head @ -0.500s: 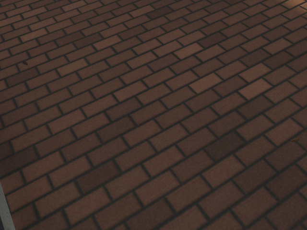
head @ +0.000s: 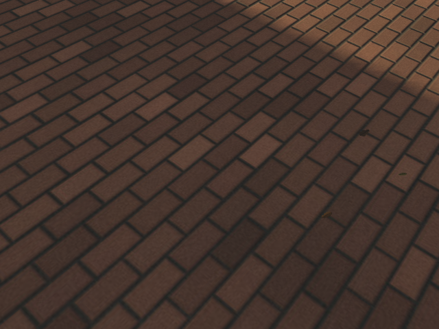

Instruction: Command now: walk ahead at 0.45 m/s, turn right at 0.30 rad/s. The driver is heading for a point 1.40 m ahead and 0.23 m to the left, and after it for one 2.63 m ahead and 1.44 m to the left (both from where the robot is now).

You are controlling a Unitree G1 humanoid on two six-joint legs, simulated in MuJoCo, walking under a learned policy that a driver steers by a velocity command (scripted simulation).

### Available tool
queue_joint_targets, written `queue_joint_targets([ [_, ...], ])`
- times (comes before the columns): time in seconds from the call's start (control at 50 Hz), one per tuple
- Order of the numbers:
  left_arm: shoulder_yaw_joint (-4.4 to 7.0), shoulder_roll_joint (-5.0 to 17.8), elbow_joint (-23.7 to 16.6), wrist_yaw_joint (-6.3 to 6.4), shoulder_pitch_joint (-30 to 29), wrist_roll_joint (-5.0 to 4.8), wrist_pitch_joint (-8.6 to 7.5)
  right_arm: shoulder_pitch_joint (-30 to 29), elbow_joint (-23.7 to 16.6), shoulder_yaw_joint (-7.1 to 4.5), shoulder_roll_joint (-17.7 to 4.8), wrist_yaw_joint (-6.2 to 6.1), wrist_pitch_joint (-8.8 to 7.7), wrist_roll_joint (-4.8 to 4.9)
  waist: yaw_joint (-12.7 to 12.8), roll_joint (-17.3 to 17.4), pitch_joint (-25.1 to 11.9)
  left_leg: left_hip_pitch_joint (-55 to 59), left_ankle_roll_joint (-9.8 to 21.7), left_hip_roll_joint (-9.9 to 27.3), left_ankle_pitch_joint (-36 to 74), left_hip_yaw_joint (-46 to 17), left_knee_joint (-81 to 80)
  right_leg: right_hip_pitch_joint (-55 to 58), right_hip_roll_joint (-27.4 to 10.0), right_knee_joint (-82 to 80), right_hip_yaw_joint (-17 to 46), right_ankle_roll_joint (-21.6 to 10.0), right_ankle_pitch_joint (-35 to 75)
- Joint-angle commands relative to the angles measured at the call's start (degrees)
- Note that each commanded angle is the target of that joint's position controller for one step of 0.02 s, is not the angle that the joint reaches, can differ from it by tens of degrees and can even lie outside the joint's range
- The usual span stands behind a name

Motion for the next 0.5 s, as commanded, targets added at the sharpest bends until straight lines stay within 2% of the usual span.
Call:
queue_joint_targets([
  [0.02,-0.04,2.2,-3.4,-0.49,-3.7,0.23,-0.43,4.4,-0.2,-1.43,-6.4,0.34,-1.35,0.46,-0.6,9.6,3.8,7.4,6.2,13.3,14.0,-10.5,-8.6,-13.2,-1.2,-0.5,0.7,1.1,3.4],
  [0.1,-1.84,0.0,-6.4,-0.65,-13.7,0.59,-0.80,6.2,1.9,-1.08,-5.9,0.25,-1.11,0.56,-1.8,9.6,5.1,6.1,7.0,12.3,22.7,-5.4,-8.8,-10.9,-2.0,-14.0,-5.1,2.2,7.3],
  [0.16,-2.99,-1.0,-7.9,-0.77,-18.2,0.30,-1.10,8.7,4.1,-1.17,-7.1,0.29,-0.96,0.67,-2.3,10.4,5.5,5.0,7.3,13.3,27.4,-4.2,-8.8,-3.6,-2.3,-22.9,-10.1,0.5,7.3],
  [0.2,-2.92,0.0,-7.2,-0.02,-15.6,0.07,-1.28,9.0,5.3,-1.27,-7.9,0.25,-0.70,0.76,-0.2,10.4,4.6,6.3,7.0,14.6,39.4,-3.4,-4.9,2.4,-0.9,-25.9,-11.0,-1.8,5.4],
  [0.22,-2.51,0.9,-5.7,0.57,-11.3,0.05,-1.51,8.8,5.6,-1.39,-8.5,0.18,-0.54,0.88,1.9,10.0,2.0,7.6,6.3,14.3,48.7,-2.4,0.5,7.7,0.7,-27.7,-11.3,-3.0,4.7],
  [0.24,-1.93,2.0,-2.8,1.19,-3.2,0.12,-2.03,8.4,6.0,-1.36,-8.7,0.15,-0.23,1.20,5.5,8.7,-2.1,6.9,5.3,13.0,52.5,-0.6,9.6,17.1,2.2,-31.6,-11.7,-4.4,6.5],
  [0.26,-1.05,4.2,0.1,1.94,5.3,0.87,-2.66,8.4,5.8,-1.06,-8.1,0.14,-0.11,1.59,8.8,7.5,-6.9,-0.3,4.4,11.1,44.7,0.8,21.0,30.3,-0.4,-33.0,-8.7,-5.8,7.0],
  [0.28,0.14,9.2,1.2,2.79,13.9,1.93,-2.94,9.4,3.5,-0.02,-4.0,0.39,-0.07,1.27,10.7,-1.6,-14.7,-11.5,3.6,7.5,15.3,2.9,39.8,43.1,-17.0,-34.8,9.9,-8.6,-3.8],
  [0.3,0.75,12.5,1.2,2.95,13.4,1.04,-2.39,15.0,3.5,0.13,-1.0,0.67,0.15,2.12,6.8,-10.4,-19.3,-27.1,2.5,-2.0,-18.0,-1.0,54.8,50.4,-28.1,-43.2,36.8,-14.8,-4.9],
  [0.32,0.44,9.2,1.3,2.91,8.6,-1.27,-1.94,8.1,3.1,-1.42,-7.2,0.29,0.56,0.83,6.6,-1.5,-9.7,-32.3,3.4,2.0,-12.4,-5.4,56.3,43.3,-23.8,-44.4,30.1,-13.0,-6.5],
  [0.34,-0.61,5.7,0.9,2.79,3.6,-1.42,-2.20,4.9,1.9,-1.37,-6.2,0.67,0.13,0.99,4.3,-1.5,-2.2,-32.3,3.7,4.1,-6.8,-4.9,53.4,34.9,-21.2,-45.8,21.1,-11.5,-0.1],
  [0.36,-1.21,3.1,1.0,2.56,1.2,-1.17,-2.83,4.0,2.3,-1.09,-4.6,0.75,0.13,0.98,2.5,0.0,1.1,-29.5,3.3,5.7,-4.0,-4.6,50.5,28.5,-18.2,-47.5,15.2,-10.0,8.5],
  [0.4,-1.95,0.4,1.8,2.86,0.3,-1.17,-3.91,7.1,4.4,-0.67,-2.3,1.25,1.80,-0.02,-0.2,-0.9,1.8,-23.6,2.0,6.6,-2.5,-4.9,47.2,22.3,-14.9,-49.7,6.3,-7.5,15.8],
  [0.42,-2.01,0.3,2.4,3.01,1.5,-1.20,-4.54,6.9,4.5,-0.75,-1.9,1.49,2.35,0.09,-0.5,-0.8,1.3,-22.9,1.7,6.0,-1.9,-4.9,46.9,21.9,-14.6,-50.5,4.4,-7.2,18.6],
  [0.46,-1.83,1.4,4.0,3.22,3.6,-1.50,-5.34,4.6,4.0,-1.05,-1.8,1.84,3.03,0.25,-1.0,-0.7,2.6,-25.9,1.3,5.7,0.7,-5.1,45.6,22.3,-13.9,-52.1,0.4,-6.4,21.4],
  [0.5,-1.99,1.1,5.0,3.40,5.6,-1.38,-5.49,-0.1,2.6,-1.17,-1.7,2.04,3.40,0.37,-0.3,-0.7,4.3,-30.2,1.0,5.7,5.3,-5.1,43.3,23.1,-13.2,-53.5,-3.1,-5.0,22.9],
])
